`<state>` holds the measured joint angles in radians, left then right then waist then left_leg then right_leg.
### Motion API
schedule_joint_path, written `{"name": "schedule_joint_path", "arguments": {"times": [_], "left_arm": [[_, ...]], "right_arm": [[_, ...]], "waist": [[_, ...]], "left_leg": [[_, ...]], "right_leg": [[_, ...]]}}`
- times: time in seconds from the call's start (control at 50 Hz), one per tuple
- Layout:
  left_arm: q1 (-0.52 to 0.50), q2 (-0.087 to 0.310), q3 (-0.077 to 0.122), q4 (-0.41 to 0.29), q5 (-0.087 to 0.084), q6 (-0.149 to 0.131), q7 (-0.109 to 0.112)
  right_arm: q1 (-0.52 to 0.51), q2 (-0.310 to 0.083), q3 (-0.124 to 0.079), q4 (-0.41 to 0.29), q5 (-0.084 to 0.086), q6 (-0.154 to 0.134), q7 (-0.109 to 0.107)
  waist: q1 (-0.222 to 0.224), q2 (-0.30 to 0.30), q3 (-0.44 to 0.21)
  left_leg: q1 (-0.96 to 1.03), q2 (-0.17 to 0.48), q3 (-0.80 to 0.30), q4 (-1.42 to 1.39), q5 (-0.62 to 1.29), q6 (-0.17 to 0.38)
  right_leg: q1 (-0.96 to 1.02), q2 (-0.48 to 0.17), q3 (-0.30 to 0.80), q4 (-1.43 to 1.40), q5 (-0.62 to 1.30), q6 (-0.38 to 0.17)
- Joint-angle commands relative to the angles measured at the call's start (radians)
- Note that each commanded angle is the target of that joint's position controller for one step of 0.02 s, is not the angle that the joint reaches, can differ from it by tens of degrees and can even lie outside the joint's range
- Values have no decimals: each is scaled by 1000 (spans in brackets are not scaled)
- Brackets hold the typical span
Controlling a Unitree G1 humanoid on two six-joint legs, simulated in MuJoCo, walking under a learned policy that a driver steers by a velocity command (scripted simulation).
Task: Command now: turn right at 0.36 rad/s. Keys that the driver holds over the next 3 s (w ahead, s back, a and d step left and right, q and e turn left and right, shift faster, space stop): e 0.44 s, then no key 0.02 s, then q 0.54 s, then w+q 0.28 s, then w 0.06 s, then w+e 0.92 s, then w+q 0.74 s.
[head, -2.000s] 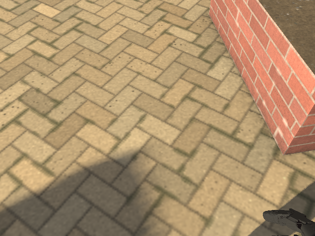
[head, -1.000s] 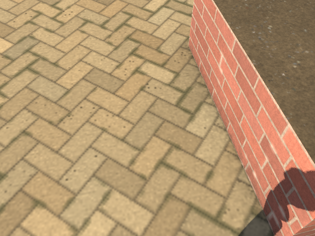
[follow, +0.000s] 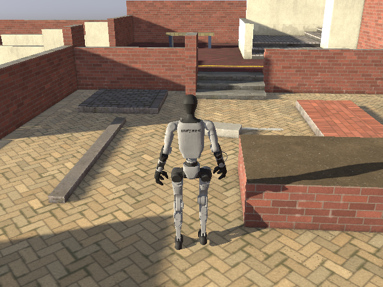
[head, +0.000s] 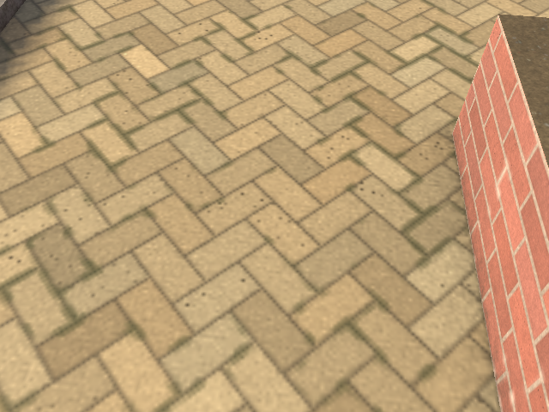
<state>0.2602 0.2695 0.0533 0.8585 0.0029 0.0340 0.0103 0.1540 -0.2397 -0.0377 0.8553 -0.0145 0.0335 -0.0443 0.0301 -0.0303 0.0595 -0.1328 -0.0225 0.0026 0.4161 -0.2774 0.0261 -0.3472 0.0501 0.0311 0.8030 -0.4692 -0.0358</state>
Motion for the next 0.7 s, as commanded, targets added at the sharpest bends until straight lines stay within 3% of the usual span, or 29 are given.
{"name": "schedule_joint_path", "arguments": {"times": [0.02, 0.06, 0.14, 0.2, 0.22, 0.24, 0.26, 0.28, 0.3, 0.32, 0.36, 0.38, 0.42, 0.46, 0.6, 0.66, 0.68, 0.7], "left_arm": [[-9, 97, 38, -61, 10, 16, -8], [-9, 74, 32, -61, 10, 24, -19], [-59, 72, 25, -106, 0, 31, -34], [-18, 78, 29, -114, 0, 24, -38], [8, 86, 31, -109, 6, 13, -33], [36, 156, 48, -110, 21, -2, -23], [68, 320, 84, -128, 14, -12, -23], [133, 278, 82, -103, 8, -12, -23], [83, 231, 71, -110, 6, -8, -16], [0, 185, 59, -125, 5, 0, -9], [-70, 141, 46, -147, 0, 9, 4], [-56, 142, 45, -146, -1, 10, 3], [-25, 162, 52, -139, -3, 7, 0], [-13, 167, 55, -133, 1, 6, 2], [-48, 87, 0, -95, 31, -11, 16], [-87, 134, 2, -78, 22, -10, 29], [-80, 141, 2, -69, 19, -11, 33], [-72, 136, 3, -69, 22, -17, 34]], "right_arm": [[-8, -131, -25, -47, -10, -9, -10], [-11, -140, -26, -48, -15, -9, -10], [6, -188, -41, -37, -17, -14, 5], [-12, -215, -53, -39, -10, -14, 15], [-2, -211, -54, -34, -11, -14, 17], [38, -182, -50, -35, -15, -15, 22], [-20, -93, -22, -114, -14, -8, 16], [-70, -131, -24, -115, -21, 1, 4], [-61, -139, -28, -106, -7, 2, 8], [-47, -146, -30, -90, 5, -5, 15], [-14, -163, -36, -76, -15, -8, 27], [3, -161, -36, -72, -19, -6, 32], [6, -148, -33, -79, -14, 0, 35], [1, -142, -30, -86, -12, 5, 31], [24, -96, -9, -44, -2, 13, 30], [53, -117, -11, -23, 2, 2, 25], [56, -124, -10, -23, 0, -7, 24], [57, -154, -12, -28, -6, -20, 20]], "waist": [[-15, 171, -17], [-28, 202, -9], [-56, 211, -41], [-24, 187, -60], [-3, 137, -67], [7, -54, -80], [13, -316, -74], [56, -158, -122], [21, -94, -75], [-12, -55, -31], [-32, -93, -49], [-32, -79, -75], [-24, -54, -87], [-14, -66, -79], [3, -73, -70], [-31, -52, -39], [-42, -25, -31], [-36, 17, -41]], "left_leg": [[37, 290, -125, -98, 574, 185], [48, 253, -75, -88, 522, 168], [47, 285, -56, -41, 509, 168], [5, 292, -30, 56, 449, 129], [-53, 268, 2, 131, 332, 83], [-173, 193, 81, 331, 96, 11], [-433, -15, 114, 534, -385, -50], [-418, 9, -37, 686, -402, -43], [-433, 34, -56, 724, -317, -35], [-422, 58, -65, 691, -221, -33], [-393, 53, -52, 654, -126, -45], [-379, 40, -49, 654, -110, -53], [-385, 30, -50, 610, -99, -66], [-392, 27, -50, 552, -97, -74], [-142, 28, -28, 261, -88, -41], [-42, -2, -14, 80, -23, -14], [-5, 6, -42, -29, 55, -3], [17, 63, -136, -76, 124, 11]], "right_leg": [[-124, -33, 3, 210, -45, 20], [-120, -34, -36, 152, -12, 50], [-23, -46, -79, -35, 20, 50], [87, -27, -119, -207, 116, 18], [168, -16, -95, -320, 226, 4], [265, -126, 117, -474, 316, -30], [312, -421, 539, -531, 673, -194], [302, -430, 535, -523, 671, -279], [261, -377, 436, -513, 590, -276], [217, -303, 354, -521, 515, -232], [229, -219, 281, -513, 553, -184], [239, -210, 271, -505, 588, -183], [257, -207, 280, -501, 572, -187], [260, -206, 300, -508, 496, -193], [146, -210, 251, -551, 316, -171], [109, -216, 246, -491, 328, -146], [98, -211, 236, -462, 359, -117], [94, -188, 217, -413, 380, -82]]}}
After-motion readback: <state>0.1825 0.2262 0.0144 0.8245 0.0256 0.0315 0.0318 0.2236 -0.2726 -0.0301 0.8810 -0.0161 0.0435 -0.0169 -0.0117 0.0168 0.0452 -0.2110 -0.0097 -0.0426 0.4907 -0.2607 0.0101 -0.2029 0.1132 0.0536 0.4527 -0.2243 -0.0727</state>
